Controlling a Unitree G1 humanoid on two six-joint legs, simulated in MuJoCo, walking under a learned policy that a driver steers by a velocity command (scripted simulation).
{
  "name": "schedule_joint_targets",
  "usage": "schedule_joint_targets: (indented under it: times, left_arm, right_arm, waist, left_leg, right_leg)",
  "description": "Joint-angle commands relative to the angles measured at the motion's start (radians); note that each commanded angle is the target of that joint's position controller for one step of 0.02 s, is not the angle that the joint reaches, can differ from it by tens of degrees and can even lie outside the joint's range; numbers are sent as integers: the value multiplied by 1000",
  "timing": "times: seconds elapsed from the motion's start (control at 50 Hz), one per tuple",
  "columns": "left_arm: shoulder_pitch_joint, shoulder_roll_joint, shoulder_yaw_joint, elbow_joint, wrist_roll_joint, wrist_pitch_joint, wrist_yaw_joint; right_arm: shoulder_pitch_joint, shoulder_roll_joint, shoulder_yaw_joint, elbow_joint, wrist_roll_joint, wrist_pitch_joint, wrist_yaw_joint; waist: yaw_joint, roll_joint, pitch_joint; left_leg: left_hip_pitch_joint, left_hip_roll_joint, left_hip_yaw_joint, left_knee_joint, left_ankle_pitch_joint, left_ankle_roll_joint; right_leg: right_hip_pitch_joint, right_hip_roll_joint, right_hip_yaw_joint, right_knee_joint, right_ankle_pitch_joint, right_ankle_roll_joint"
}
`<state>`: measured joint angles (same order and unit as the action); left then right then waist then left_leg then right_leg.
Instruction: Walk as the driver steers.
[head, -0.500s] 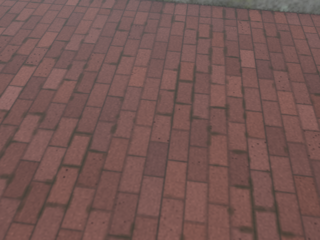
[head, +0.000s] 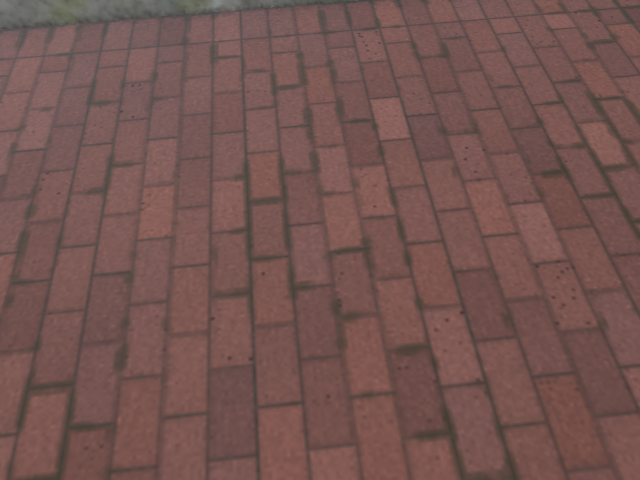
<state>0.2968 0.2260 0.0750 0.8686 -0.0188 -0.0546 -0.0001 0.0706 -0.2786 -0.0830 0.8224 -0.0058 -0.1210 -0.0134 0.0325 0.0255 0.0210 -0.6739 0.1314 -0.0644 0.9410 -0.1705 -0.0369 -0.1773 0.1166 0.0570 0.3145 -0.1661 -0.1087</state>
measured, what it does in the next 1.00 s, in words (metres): walks ahead: left foot, then right foot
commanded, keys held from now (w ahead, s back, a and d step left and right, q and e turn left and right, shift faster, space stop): w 0.58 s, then w+q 0.42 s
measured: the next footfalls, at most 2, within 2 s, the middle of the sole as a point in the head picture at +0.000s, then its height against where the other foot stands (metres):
left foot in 0.26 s outside the picture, level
right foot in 0.78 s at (407, 414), level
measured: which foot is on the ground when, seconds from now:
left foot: up 0.00-0.24, down 0.26-0.80, up 0.82-1.00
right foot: down 0.00-0.28, up 0.30-0.76, down 0.78-1.00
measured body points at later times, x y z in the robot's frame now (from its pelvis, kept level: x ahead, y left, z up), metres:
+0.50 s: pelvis +0.29 +0.06 +0.00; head +0.31 +0.07 +0.45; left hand +0.43 +0.32 -0.12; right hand +0.33 -0.21 -0.13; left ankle +0.31 +0.14 -0.75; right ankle +0.35 -0.11 -0.67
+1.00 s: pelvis +0.56 -0.01 +0.00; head +0.58 -0.01 +0.45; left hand +0.62 +0.27 -0.12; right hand +0.68 -0.28 -0.13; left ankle +0.56 +0.15 -0.66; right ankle +0.57 -0.11 -0.75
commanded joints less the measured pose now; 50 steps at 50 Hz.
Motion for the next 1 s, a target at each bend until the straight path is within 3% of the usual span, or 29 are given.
schedule_joint_targets:
  times: [0.02,0.08,0.16,0.2,0.22,0.24,0.26,0.28,0.3,0.32,0.34,0.36,0.38,0.42,0.46,0.52,0.58,0.68,0.74,0.76,0.78,0.8,0.82,0.84,0.86,0.88,0.92,0.96,1.0]
  left_arm:
    - [-5,149,30,-59,-2,-20,14]
    - [58,155,27,-29,0,-26,8]
    - [110,158,26,4,0,-20,14]
    - [105,173,30,7,4,-10,21]
    - [87,184,33,2,6,-7,21]
    - [66,178,28,-7,10,-5,18]
    - [38,157,16,-30,19,-6,14]
    - [185,66,-11,-21,8,-24,4]
    - [186,92,-14,-9,-6,-39,-2]
    - [82,174,6,-34,-21,-46,-4]
    - [-2,177,5,-57,-20,-47,-1]
    - [-41,162,7,-66,-5,-44,2]
    - [-26,152,13,-64,6,-36,7]
    - [15,110,7,-52,6,-21,10]
    - [-22,100,4,-66,13,-16,14]
    - [-123,93,0,-94,20,-20,11]
    - [-227,74,-11,-118,15,-29,3]
    - [-383,86,-17,-175,4,-46,-21]
    - [-347,128,-5,-175,1,-66,-32]
    - [-266,153,8,-153,3,-70,-29]
    - [-118,205,31,-112,14,-75,-20]
    - [77,286,52,-87,29,-74,-8]
    - [112,329,61,-61,24,-57,-10]
    - [104,222,37,-74,20,-50,-7]
    - [39,176,21,-81,14,-50,-3]
    - [-36,152,11,-86,18,-51,-5]
    - [-119,115,1,-81,29,-57,-9]
    - [-143,120,7,-69,29,-64,-9]
    - [-133,143,16,-54,33,-69,-3]
  right_arm:
    - [-48,-20,6,-54,-4,1,5]
    - [-138,-26,14,-83,12,-5,19]
    - [-206,-68,13,-124,15,-16,40]
    - [-175,-83,10,-124,15,-21,47]
    - [-116,-100,3,-112,14,-23,46]
    - [11,-128,-13,-75,10,-24,42]
    - [194,-171,-25,-39,-3,-24,37]
    - [336,-245,-47,-11,-12,-15,36]
    - [359,-175,-30,12,11,-5,42]
    - [273,-121,-12,-4,24,0,38]
    - [186,-97,-1,-25,17,7,35]
    - [131,-78,8,-30,6,9,39]
    - [107,-64,15,-32,-4,4,42]
    - [108,-67,17,-21,-2,1,46]
    - [134,-98,9,-7,1,-2,40]
    - [180,-125,2,12,8,7,26]
    - [236,-135,2,35,19,14,18]
    - [336,-140,0,76,30,38,14]
    - [326,-166,-10,77,32,54,4]
    - [306,-169,-10,72,33,56,3]
    - [295,-142,0,61,28,54,4]
    - [271,-81,22,22,5,49,4]
    - [422,19,49,9,26,29,10]
    - [363,-99,21,23,50,22,8]
    - [270,-144,5,-6,57,24,7]
    - [235,-129,3,-12,50,32,2]
    - [246,-95,-3,-20,37,55,3]
    - [251,-57,0,-32,42,76,6]
    - [220,-52,-2,-57,35,87,7]
  waist:
    - [0,-80,-19]
    - [44,-109,-1]
    - [55,-108,26]
    - [28,-119,14]
    - [-7,-125,-20]
    - [-71,-115,-101]
    - [-148,-74,-242]
    - [-133,165,-411]
    - [-141,244,-437]
    - [-140,141,-250]
    - [-114,42,-141]
    - [-81,-3,-56]
    - [-46,18,-37]
    - [-17,51,-38]
    - [-17,47,-28]
    - [-43,27,-19]
    - [-80,30,-4]
    - [-123,36,37]
    - [-75,71,12]
    - [-23,75,-30]
    - [41,61,-137]
    - [119,-53,-304]
    - [47,-330,-439]
    - [87,-222,-375]
    - [84,-173,-227]
    - [48,-113,-150]
    - [-15,-145,-61]
    - [-43,-136,-30]
    - [-49,-103,-14]
  left_leg:
    - [91,-50,59,-244,230,1]
    - [130,-77,61,-375,363,26]
    - [33,-78,35,-448,249,69]
    - [75,-94,47,-465,156,95]
    - [172,-122,73,-479,124,114]
    - [355,-140,89,-489,151,144]
    - [651,-28,-21,-433,214,207]
    - [1069,206,-423,-462,79,372]
    - [1114,273,-683,-612,-112,394]
    - [974,238,-582,-642,-237,337]
    - [800,201,-455,-674,-209,301]
    - [647,160,-365,-713,-128,289]
    - [562,126,-303,-739,-57,273]
    - [486,89,-220,-781,29,274]
    - [476,83,-162,-807,114,286]
    - [505,64,-88,-819,200,268]
    - [517,33,-22,-815,213,235]
    - [627,78,-89,-738,198,238]
    - [665,108,-146,-653,255,217]
    - [648,85,-133,-576,358,200]
    - [570,26,-94,-408,407,169]
    - [359,-58,-30,-91,155,124]
    - [-11,-175,13,213,-417,73]
    - [-109,-116,-70,328,-415,72]
    - [-150,-76,-52,346,-319,77]
    - [-111,-38,-33,322,-235,71]
    - [-22,10,-40,259,-144,63]
    - [3,23,-31,231,-111,53]
    - [-31,28,-38,184,-46,40]
  right_leg:
    - [-64,-198,109,-108,334,-134]
    - [-34,-222,139,-113,207,-109]
    - [167,-310,210,-35,229,-105]
    - [225,-331,219,19,357,-87]
    - [229,-316,204,82,522,-74]
    - [203,-268,169,215,665,-56]
    - [48,-214,132,452,551,-27]
    - [-336,-54,48,861,93,59]
    - [-511,-32,109,992,-394,59]
    - [-606,-99,113,1051,-340,50]
    - [-595,-154,68,1015,-244,47]
    - [-566,-188,44,943,-186,51]
    - [-507,-221,46,884,-146,52]
    - [-447,-240,28,816,-117,63]
    - [-482,-253,14,735,-48,83]
    - [-516,-255,0,550,127,103]
    - [-463,-223,-29,363,266,105]
    - [-452,-174,-29,204,222,107]
    - [-334,-149,-26,135,120,85]
    - [-203,-131,-43,98,113,64]
    - [36,-160,-26,125,139,27]
    - [348,-363,171,173,178,-41]
    - [650,-575,565,105,34,-187]
    - [575,-539,588,36,-146,-161]
    - [435,-501,438,1,-158,-112]
    - [291,-459,337,-39,-101,-89]
    - [98,-404,190,-117,-18,-74]
    - [23,-393,92,-166,60,-77]
    - [14,-397,20,-185,143,-88]
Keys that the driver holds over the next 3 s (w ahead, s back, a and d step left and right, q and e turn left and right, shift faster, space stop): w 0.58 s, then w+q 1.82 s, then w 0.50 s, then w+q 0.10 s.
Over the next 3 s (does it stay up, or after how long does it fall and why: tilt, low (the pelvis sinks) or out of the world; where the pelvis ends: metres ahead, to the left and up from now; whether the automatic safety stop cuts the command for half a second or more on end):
stays up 1.41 0.67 -0.01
